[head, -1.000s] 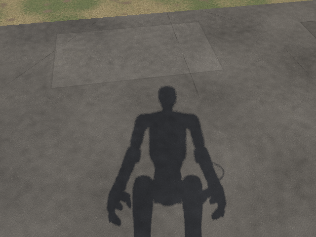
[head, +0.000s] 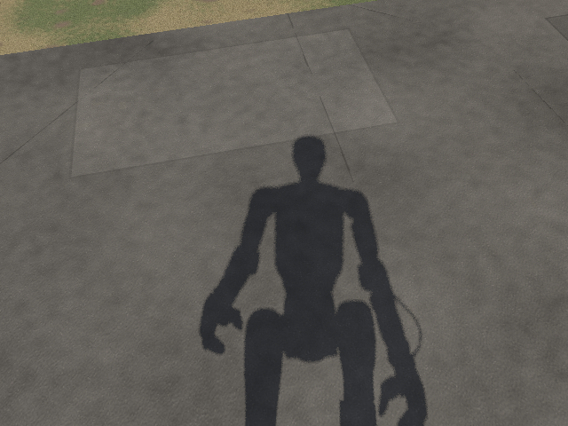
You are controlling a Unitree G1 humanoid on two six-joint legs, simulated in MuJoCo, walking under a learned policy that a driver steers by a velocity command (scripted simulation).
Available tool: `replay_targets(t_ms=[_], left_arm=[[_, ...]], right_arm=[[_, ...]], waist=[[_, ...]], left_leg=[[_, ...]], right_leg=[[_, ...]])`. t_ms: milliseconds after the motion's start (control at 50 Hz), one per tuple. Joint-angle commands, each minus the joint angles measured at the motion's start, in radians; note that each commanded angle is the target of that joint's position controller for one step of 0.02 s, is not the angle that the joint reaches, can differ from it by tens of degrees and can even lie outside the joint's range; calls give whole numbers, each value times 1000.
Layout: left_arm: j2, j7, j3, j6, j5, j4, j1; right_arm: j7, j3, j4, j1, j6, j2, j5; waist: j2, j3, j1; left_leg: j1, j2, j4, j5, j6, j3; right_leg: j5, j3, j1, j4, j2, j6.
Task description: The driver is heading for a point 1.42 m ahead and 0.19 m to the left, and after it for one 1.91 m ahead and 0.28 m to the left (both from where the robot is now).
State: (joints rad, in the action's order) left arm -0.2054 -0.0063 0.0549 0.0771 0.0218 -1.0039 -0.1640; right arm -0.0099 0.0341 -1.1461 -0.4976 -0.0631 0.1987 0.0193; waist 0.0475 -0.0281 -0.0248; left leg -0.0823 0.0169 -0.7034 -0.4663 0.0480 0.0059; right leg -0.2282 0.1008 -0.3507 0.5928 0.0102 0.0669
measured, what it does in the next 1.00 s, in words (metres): walks ahead: left foot, then right foot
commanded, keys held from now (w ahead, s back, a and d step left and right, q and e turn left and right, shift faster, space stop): w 1.00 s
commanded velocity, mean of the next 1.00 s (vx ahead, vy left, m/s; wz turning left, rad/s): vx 0.48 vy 0.00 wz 0.00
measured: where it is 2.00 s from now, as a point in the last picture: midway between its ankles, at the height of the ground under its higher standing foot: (302, 216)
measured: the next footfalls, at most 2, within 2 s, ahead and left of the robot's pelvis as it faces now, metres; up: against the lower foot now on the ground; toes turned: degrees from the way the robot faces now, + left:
left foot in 0.46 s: +0.43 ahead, +0.07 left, +0.00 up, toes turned +4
right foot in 1.00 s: +0.74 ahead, -0.10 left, +0.00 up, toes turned -5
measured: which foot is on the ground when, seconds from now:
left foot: up 0.00-0.44, down 0.46-1.00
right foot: down 0.00-0.48, up 0.50-0.98, down 1.00-1.00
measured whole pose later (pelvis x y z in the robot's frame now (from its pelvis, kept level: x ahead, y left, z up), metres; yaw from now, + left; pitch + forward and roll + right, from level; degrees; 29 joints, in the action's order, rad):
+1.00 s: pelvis +0.57 -0.02 +0.00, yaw -1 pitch +1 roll +1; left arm -0.17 -0.02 0.03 0.07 0.03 -0.87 0.00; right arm -0.01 0.04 -1.09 -0.48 -0.09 0.17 0.02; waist -0.01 -0.06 -0.06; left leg 0.13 -0.06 -0.28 -0.41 0.05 -0.08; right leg -0.10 0.10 -0.48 0.52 -0.01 0.11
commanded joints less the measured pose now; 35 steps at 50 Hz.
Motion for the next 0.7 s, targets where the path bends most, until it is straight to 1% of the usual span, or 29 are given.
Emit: replay_targets(t_ms=[20, 40, 60, 80, 100, 140, 180, 240, 280, 340, 360, 380, 400, 420, 440, 460, 480, 500, 520, 540, 560, 580, 600, 620, 640, 680, 700], left_arm=[[-169, 9, 38, -19, -2, -62, -314], [-126, 2, 26, -11, -5, -26, -217], [-106, 0, 17, -2, -6, -13, -174], [-73, 3, 5, 7, -7, -19, -171], [-59, 7, -2, 14, -6, -28, -189], [-64, 13, -6, 26, -7, -51, -250], [-72, 14, -8, 30, -7, -61, -293], [-59, 14, -17, 32, -6, -65, -325], [-59, 16, -20, 34, -7, -68, -343], [-74, 23, -17, 36, -7, -80, -371], [-79, 25, -16, 36, -5, -82, -370], [-86, 27, -14, 36, -3, -82, -358], [-97, 30, -11, 36, 0, -80, -344], [-110, 32, -6, 33, 5, -80, -332], [-119, 31, -3, 26, 5, -77, -318], [-110, 28, -6, 23, -2, -67, -319], [-18, 14, -25, 21, -34, -36, -393], [-41, 7, -9, 20, -33, -42, -423], [-81, 9, 2, 15, -17, -14, -318], [-76, 5, 0, 21, -8, 8, -236], [-54, 3, 0, 19, -5, 9, -216], [-42, 0, 1, 7, 12, 9, -224], [-20, -6, -2, -7, 19, 0, -248], [-14, -10, -2, -17, 21, 2, -250], [-13, -13, -2, -25, 21, 11, -232], [-25, -18, 0, -37, 20, 46, -145], [-32, -20, 0, -39, 20, 65, -94]], right_arm=[[20, 11, 129, 105, -19, 69, 15], [29, 8, 134, 138, -23, 56, 13], [33, 9, 133, 140, -24, 40, 8], [35, 10, 130, 125, -16, 38, 16], [38, 11, 124, 111, -6, 33, 20], [42, 18, 142, 149, 9, 45, 18], [44, 19, 174, 238, 18, 45, 17], [46, 13, 237, 398, 18, 35, 12], [48, 4, 267, 478, 16, 20, 5], [45, 4, 296, 541, 13, 29, 0], [43, 6, 302, 542, 10, 37, 1], [39, 11, 301, 524, 7, 47, 1], [33, 18, 290, 478, 2, 60, 1], [25, 29, 263, 386, -3, 79, 1], [17, 43, 212, 234, -11, 99, 3], [7, 62, 167, 76, -19, 142, 21], [1, 89, 160, -35, -20, 246, 44], [16, 91, 161, 19, -5, 249, 17], [20, 80, 178, 146, -2, 203, -5], [24, 60, 192, 217, -10, 128, -9], [23, 47, 188, 248, -19, 89, -4], [18, 36, 171, 240, -27, 56, -5], [14, 29, 158, 222, -34, 43, -4], [12, 28, 145, 189, -42, 50, -3], [11, 30, 136, 164, -48, 66, -5], [10, 33, 128, 131, -52, 94, -6], [10, 31, 126, 113, -51, 95, -7]], waist=[[-161, -19, 89], [-82, -69, 65], [-69, -82, 31], [-82, -80, 7], [-93, -67, -2], [-99, -69, -6], [-94, -84, 6], [-100, -110, 31], [-114, -113, 48], [-123, -115, 57], [-122, -111, 51], [-122, -98, 36], [-128, -68, 11], [-136, -15, -29], [-121, 64, -90], [-93, 153, -147], [85, 290, -126], [141, 341, -87], [41, 178, -40], [-29, 67, -29], [-51, 10, 6], [-36, -12, 35], [-25, -10, 53], [-19, -10, 59], [-17, -15, 64], [-12, -41, 58], [-11, -55, 48]], left_leg=[[-628, 13, -552, 33, 60, 30], [-611, 50, -528, 133, 62, 36], [-565, 74, -480, 187, 57, 32], [-525, 87, -442, 208, 44, 26], [-503, 86, -428, 226, 33, 12], [-541, 84, -399, 257, 17, -15], [-607, 87, -348, 298, 2, -36], [-634, 73, -180, 370, -16, -71], [-583, 49, -46, 422, -14, -97], [-521, 22, 80, 444, 17, -118], [-502, 14, 104, 434, 34, -119], [-466, -1, 124, 410, 53, -122], [-405, -26, 134, 372, 72, -129], [-312, -54, 143, 330, 92, -131], [-150, -81, 200, 343, 111, -141], [89, 4, 221, 320, 142, -55], [357, 299, 267, 159, 238, 366], [392, 401, 437, 115, 320, 728], [256, 359, 458, 27, 279, 584], [101, 322, 495, 75, 247, 450], [-5, 274, 525, 162, 209, 352], [-77, 236, 539, 254, 183, 275], [-111, 212, 548, 316, 170, 219], [-118, 202, 551, 387, 172, 190], [-117, 194, 559, 430, 174, 160], [-103, 181, 588, 443, 175, 119], [-88, 174, 599, 453, 173, 105]], right_leg=[[-501, -692, 423, -438, -382, 164], [-377, -579, 320, -451, -343, 150], [-246, -477, 256, -465, -296, 128], [-129, -397, 224, -471, -258, 112], [-32, -336, 223, -470, -234, 107], [127, -268, 252, -470, -216, 115], [218, -229, 279, -479, -211, 126], [352, -171, 292, -481, -187, 130], [423, -140, 296, -479, -176, 124], [515, -126, 358, -468, -199, 120], [570, -122, 389, -450, -211, 118], [673, -112, 419, -410, -219, 112], [817, -100, 447, -342, -222, 101], [937, -90, 469, -225, -220, 89], [951, -70, 451, -43, -199, 74], [741, -53, 298, 192, -164, 62], [226, 0, -5, 574, -34, 26], [-273, -114, -197, 793, 79, 26], [-183, -160, -278, 812, -5, 40], [-100, -154, -276, 752, -46, 42], [-60, -152, -232, 683, -79, 41], [-47, -152, -181, 628, -98, 31], [-41, -146, -142, 597, -105, 21], [-35, -133, -136, 578, -104, 12], [-22, -123, -155, 553, -109, 4], [42, -102, -230, 485, -126, -16], [79, -92, -268, 441, -132, -25]])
